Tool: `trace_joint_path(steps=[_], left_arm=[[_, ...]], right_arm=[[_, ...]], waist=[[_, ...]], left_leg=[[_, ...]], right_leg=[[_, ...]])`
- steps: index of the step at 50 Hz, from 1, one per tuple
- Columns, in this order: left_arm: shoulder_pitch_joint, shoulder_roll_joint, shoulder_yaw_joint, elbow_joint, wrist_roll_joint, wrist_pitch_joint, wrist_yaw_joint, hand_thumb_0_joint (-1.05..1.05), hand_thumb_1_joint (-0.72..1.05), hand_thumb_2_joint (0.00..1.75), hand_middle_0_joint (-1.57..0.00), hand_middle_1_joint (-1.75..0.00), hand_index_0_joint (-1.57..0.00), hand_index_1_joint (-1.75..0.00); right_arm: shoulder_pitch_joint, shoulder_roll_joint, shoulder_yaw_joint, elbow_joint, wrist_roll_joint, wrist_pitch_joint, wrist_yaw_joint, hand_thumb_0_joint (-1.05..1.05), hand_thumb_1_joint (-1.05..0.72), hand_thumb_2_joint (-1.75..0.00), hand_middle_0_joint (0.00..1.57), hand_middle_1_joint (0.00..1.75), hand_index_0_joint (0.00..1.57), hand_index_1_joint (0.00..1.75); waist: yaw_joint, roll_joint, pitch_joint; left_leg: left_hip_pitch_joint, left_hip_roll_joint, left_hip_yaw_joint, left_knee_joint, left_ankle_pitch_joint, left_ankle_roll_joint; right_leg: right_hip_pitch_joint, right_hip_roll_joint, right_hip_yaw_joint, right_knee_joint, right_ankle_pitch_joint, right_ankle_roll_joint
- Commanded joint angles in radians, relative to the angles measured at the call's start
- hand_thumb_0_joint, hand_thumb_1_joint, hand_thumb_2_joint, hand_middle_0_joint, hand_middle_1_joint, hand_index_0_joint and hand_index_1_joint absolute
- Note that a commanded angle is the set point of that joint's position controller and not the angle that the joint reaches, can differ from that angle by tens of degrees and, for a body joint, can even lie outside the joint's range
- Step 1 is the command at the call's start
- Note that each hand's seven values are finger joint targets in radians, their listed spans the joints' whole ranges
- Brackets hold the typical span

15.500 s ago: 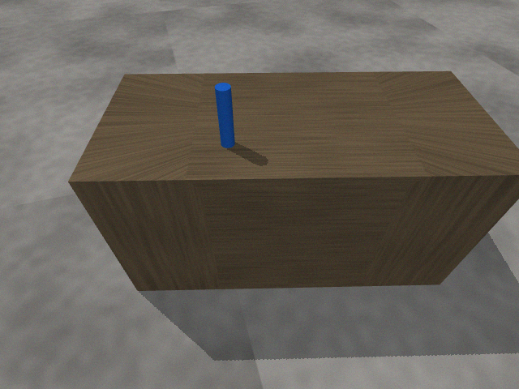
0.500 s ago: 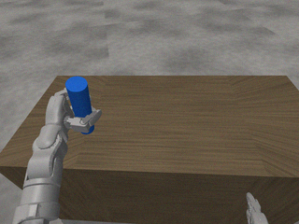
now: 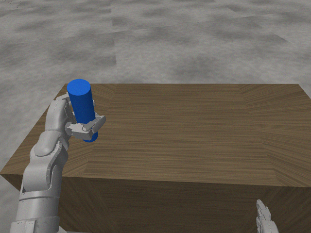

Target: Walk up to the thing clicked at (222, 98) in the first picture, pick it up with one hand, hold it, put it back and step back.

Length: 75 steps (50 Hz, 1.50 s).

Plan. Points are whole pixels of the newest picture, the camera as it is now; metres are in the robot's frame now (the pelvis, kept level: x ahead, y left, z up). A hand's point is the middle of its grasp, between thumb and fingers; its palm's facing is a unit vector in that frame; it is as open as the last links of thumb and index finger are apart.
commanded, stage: hold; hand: left
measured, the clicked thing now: (85, 115) +0.33 +0.17 +0.20
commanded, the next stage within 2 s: none
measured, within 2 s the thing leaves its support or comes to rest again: neither
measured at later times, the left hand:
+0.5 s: hand (86, 105) +0.35 +0.17 +0.21, palm faces +0.05 -1.00 -0.03, open 7.1 cm
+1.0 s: hand (85, 111) +0.34 +0.17 +0.20, palm faces +0.05 -1.00 -0.04, open 7.1 cm
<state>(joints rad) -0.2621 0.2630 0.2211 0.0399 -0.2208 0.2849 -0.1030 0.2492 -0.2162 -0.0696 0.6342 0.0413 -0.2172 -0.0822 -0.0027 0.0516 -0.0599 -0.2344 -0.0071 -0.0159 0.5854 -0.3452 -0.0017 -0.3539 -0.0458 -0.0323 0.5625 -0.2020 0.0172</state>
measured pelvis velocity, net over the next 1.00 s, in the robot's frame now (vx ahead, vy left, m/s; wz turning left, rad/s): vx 0.01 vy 0.00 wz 0.01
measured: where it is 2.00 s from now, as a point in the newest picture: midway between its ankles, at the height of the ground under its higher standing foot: outside the picture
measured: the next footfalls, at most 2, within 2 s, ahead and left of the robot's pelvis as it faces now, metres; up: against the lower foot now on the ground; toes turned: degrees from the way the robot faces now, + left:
none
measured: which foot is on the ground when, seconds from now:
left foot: down 0.00-1.00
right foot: down 0.00-1.00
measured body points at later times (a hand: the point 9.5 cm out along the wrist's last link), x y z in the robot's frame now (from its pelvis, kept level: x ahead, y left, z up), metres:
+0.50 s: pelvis +0.01 +0.01 +0.00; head -0.01 -0.02 +0.45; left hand +0.34 +0.23 +0.21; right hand +0.18 -0.25 -0.08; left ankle -0.02 +0.12 -0.73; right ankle +0.06 -0.13 -0.73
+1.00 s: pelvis +0.01 +0.00 +0.01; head -0.02 -0.03 +0.45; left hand +0.33 +0.22 +0.21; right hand +0.18 -0.25 -0.08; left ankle -0.02 +0.12 -0.73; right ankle +0.06 -0.13 -0.73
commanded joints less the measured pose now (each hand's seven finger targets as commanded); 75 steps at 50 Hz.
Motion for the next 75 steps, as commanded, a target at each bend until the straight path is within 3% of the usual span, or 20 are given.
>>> trace_joint_path(steps=[1,4,9,10,12,17,20,23,25,28,36,43,46,52,53,55,59,63,66,75], left_arm=[[-0.375,0.202,0.102,-0.226,-0.021,-0.058,0.005,0.00,0.30,1.33,-1.40,-1.52,-1.42,-1.52],[-0.422,0.198,0.091,-0.326,-0.021,-0.053,0.014,0.00,0.27,1.32,-1.40,-1.52,-1.43,-1.51],[-0.331,0.121,0.033,-0.213,-0.018,-0.012,0.000,0.00,0.26,1.31,-1.40,-1.51,-1.42,-1.51],[-0.412,0.171,0.063,-0.357,-0.022,-0.022,0.004,0.00,0.28,1.31,-1.40,-1.51,-1.43,-1.51],[-0.399,0.171,0.050,-0.338,-0.010,-0.007,0.002,0.00,0.28,1.31,-1.39,-1.50,-1.42,-1.50],[-0.407,0.196,0.099,-0.333,-0.016,0.018,0.017,0.00,0.25,1.28,-1.35,-1.47,-1.38,-1.47],[-0.387,0.144,0.063,-0.290,-0.015,0.029,0.016,0.00,0.25,1.28,-1.34,-1.46,-1.37,-1.46],[-0.431,0.184,0.094,-0.327,-0.024,0.030,0.016,0.00,0.24,1.29,-1.36,-1.48,-1.38,-1.48],[-0.372,0.134,0.058,-0.244,-0.015,0.047,0.010,0.00,0.25,1.30,-1.36,-1.48,-1.38,-1.48],[-0.369,0.133,0.054,-0.270,-0.019,0.052,0.001,0.00,0.29,1.31,-1.37,-1.48,-1.39,-1.48],[-0.427,0.204,0.122,-0.375,-0.015,0.022,0.023,0.00,0.33,1.32,-1.37,-1.50,-1.40,-1.49],[-0.361,0.177,0.096,-0.355,-0.018,0.025,0.014,0.00,0.33,1.34,-1.38,-1.51,-1.41,-1.51],[-0.308,0.113,0.038,-0.318,-0.026,0.043,-0.006,0.00,0.31,1.34,-1.40,-1.52,-1.42,-1.52],[-0.392,0.176,0.082,-0.390,-0.022,0.037,-0.007,0.00,0.34,1.34,-1.38,-1.52,-1.41,-1.51],[-0.368,0.174,0.095,-0.324,-0.025,0.040,-0.003,0.00,0.33,1.33,-1.36,-1.50,-1.39,-1.50],[-0.406,0.218,0.135,-0.421,-0.031,0.024,0.007,0.00,0.35,1.32,-1.35,-1.49,-1.38,-1.48],[-0.351,0.112,0.046,-0.357,-0.023,0.027,0.018,0.00,0.33,1.33,-1.33,-1.49,-1.36,-1.48],[-0.394,0.193,0.090,-0.397,-0.008,0.027,0.023,0.00,0.32,1.33,-1.36,-1.49,-1.38,-1.49],[-0.367,0.172,0.088,-0.337,-0.011,0.040,0.021,0.00,0.31,1.32,-1.34,-1.48,-1.37,-1.48],[-0.338,0.145,0.077,-0.312,-0.032,0.063,-0.014,0.00,0.34,1.35,-1.39,-1.53,-1.42,-1.52]], right_arm=[[-0.098,-0.144,-0.066,-0.136,0.003,-0.066,-0.014,0.00,0.55,-0.05,0.05,0.05,0.05,0.05],[-0.132,-0.133,-0.059,-0.159,0.006,-0.077,-0.012,0.00,0.54,-0.05,0.05,0.05,0.05,0.05],[-0.131,-0.111,-0.043,-0.123,0.005,-0.081,-0.003,0.00,0.54,-0.05,0.05,0.05,0.05,0.05],[-0.145,-0.112,-0.042,-0.139,0.003,-0.084,-0.003,0.00,0.55,-0.05,0.05,0.05,0.05,0.05],[-0.132,-0.113,-0.039,-0.139,0.002,-0.081,0.002,0.00,0.54,-0.05,0.05,0.05,0.05,0.05],[-0.104,-0.148,-0.072,-0.130,0.002,-0.073,0.010,0.00,0.54,-0.05,0.05,0.05,0.05,0.05],[-0.116,-0.107,-0.043,-0.109,0.001,-0.074,0.018,0.00,0.54,-0.05,0.05,0.05,0.05,0.05],[-0.127,-0.145,-0.070,-0.140,0.001,-0.079,0.018,0.00,0.54,-0.05,0.05,0.05,0.05,0.05],[-0.119,-0.107,-0.039,-0.122,0.001,-0.075,0.024,0.00,0.54,-0.05,0.05,0.05,0.05,0.05],[-0.138,-0.135,-0.056,-0.136,0.002,-0.072,0.025,0.00,0.55,-0.05,0.05,0.05,0.05,0.05],[-0.120,-0.132,-0.060,-0.138,0.000,-0.074,0.027,0.00,0.54,-0.05,0.05,0.05,0.05,0.05],[-0.142,-0.113,-0.048,-0.106,-0.001,-0.080,0.017,0.00,0.55,-0.05,0.05,0.05,0.05,0.05],[-0.175,-0.113,-0.037,-0.114,0.001,-0.078,0.017,0.00,0.54,-0.05,0.05,0.05,0.05,0.05],[-0.148,-0.136,-0.054,-0.099,-0.001,-0.085,0.016,0.00,0.56,-0.05,0.05,0.05,0.05,0.05],[-0.148,-0.155,-0.073,-0.103,-0.001,-0.087,0.013,0.00,0.55,-0.05,0.05,0.05,0.05,0.05],[-0.120,-0.134,-0.061,-0.111,0.001,-0.088,0.010,0.00,0.56,-0.05,0.05,0.05,0.05,0.05],[-0.122,-0.098,-0.033,-0.098,-0.002,-0.092,0.010,0.00,0.55,-0.05,0.05,0.05,0.05,0.05],[-0.147,-0.125,-0.054,-0.123,-0.003,-0.087,0.013,0.00,0.55,-0.05,0.05,0.05,0.05,0.05],[-0.160,-0.137,-0.065,-0.086,-0.004,-0.086,0.014,0.00,0.55,-0.05,0.05,0.05,0.05,0.05],[-0.133,-0.135,-0.059,-0.126,0.003,-0.074,0.027,0.00,0.55,-0.05,0.05,0.05,0.05,0.05]], waist=[[-0.006,-0.065,-0.189],[0.003,-0.048,-0.183],[0.000,-0.044,-0.169],[0.015,-0.031,-0.207],[0.007,-0.028,-0.211],[0.004,-0.019,-0.219],[0.006,-0.037,-0.192],[0.000,-0.059,-0.212],[0.006,-0.057,-0.171],[0.006,-0.060,-0.186],[0.012,-0.057,-0.207],[0.010,-0.049,-0.185],[0.009,-0.052,-0.161],[0.002,-0.063,-0.162],[-0.005,-0.085,-0.166],[0.004,-0.066,-0.212],[0.003,-0.021,-0.185],[0.013,-0.003,-0.214],[0.018,-0.017,-0.147],[0.009,-0.096,-0.181]], left_leg=[[-0.034,-0.011,0.008,-0.124,0.127,0.016],[-0.025,-0.013,0.011,-0.131,0.142,0.014],[-0.006,-0.007,0.002,-0.128,0.228,0.005],[0.010,-0.009,0.003,-0.127,0.242,0.006],[0.010,-0.009,0.002,-0.131,0.250,0.004],[0.034,0.006,-0.008,-0.127,0.348,-0.014],[0.023,0.003,-0.009,-0.134,0.310,-0.009],[0.030,-0.002,-0.002,-0.130,0.305,-0.001],[0.016,-0.003,0.001,-0.136,0.303,-0.004],[0.023,-0.001,-0.002,-0.140,0.298,-0.003],[0.020,-0.009,0.003,-0.152,0.220,0.006],[0.013,-0.016,0.010,-0.149,0.187,0.015],[0.011,-0.009,0.004,-0.151,0.229,0.007],[0.016,-0.010,0.004,-0.171,0.161,0.013],[0.011,-0.011,0.004,-0.167,0.164,0.014],[0.035,-0.016,0.009,-0.158,0.185,0.016],[0.037,-0.008,0.004,-0.151,0.279,-0.003],[0.045,-0.008,0.002,-0.149,0.299,-0.004],[0.016,-0.005,-0.002,-0.166,0.231,-0.005],[0.026,-0.010,0.010,-0.158,0.261,0.011]], right_leg=[[0.173,0.023,-0.022,-0.104,0.037,-0.013],[0.176,0.022,-0.025,-0.108,0.048,-0.014],[0.174,0.026,-0.029,-0.094,0.120,-0.022],[0.186,0.026,-0.029,-0.095,0.132,-0.020],[0.195,0.025,-0.032,-0.093,0.138,-0.022],[0.207,0.037,-0.038,-0.082,0.196,-0.032],[0.204,0.033,-0.036,-0.091,0.171,-0.030],[0.215,0.029,-0.035,-0.094,0.176,-0.025],[0.203,0.029,-0.036,-0.099,0.167,-0.027],[0.197,0.030,-0.038,-0.100,0.163,-0.028],[0.223,0.025,-0.035,-0.118,0.101,-0.019],[0.210,0.019,-0.030,-0.131,0.082,-0.013],[0.200,0.026,-0.035,-0.123,0.115,-0.020],[0.187,0.028,-0.035,-0.139,0.054,-0.015],[0.198,0.027,-0.034,-0.138,0.058,-0.012],[0.219,0.023,-0.032,-0.137,0.078,-0.009],[0.210,0.026,-0.030,-0.111,0.156,-0.025],[0.228,0.025,-0.034,-0.111,0.171,-0.025],[0.203,0.030,-0.037,-0.126,0.106,-0.025],[0.227,0.026,-0.037,-0.131,0.144,-0.015]])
